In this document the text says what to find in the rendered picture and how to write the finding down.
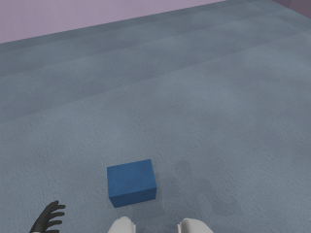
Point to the robot thigh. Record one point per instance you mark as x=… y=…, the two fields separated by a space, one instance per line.
x=191 y=225
x=123 y=225

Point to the robot left hand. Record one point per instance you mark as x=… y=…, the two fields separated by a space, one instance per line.
x=42 y=223

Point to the robot left thigh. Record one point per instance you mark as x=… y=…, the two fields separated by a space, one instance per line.
x=123 y=225

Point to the robot right thigh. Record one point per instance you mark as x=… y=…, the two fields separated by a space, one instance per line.
x=191 y=225

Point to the carton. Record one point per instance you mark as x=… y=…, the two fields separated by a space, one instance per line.
x=131 y=183

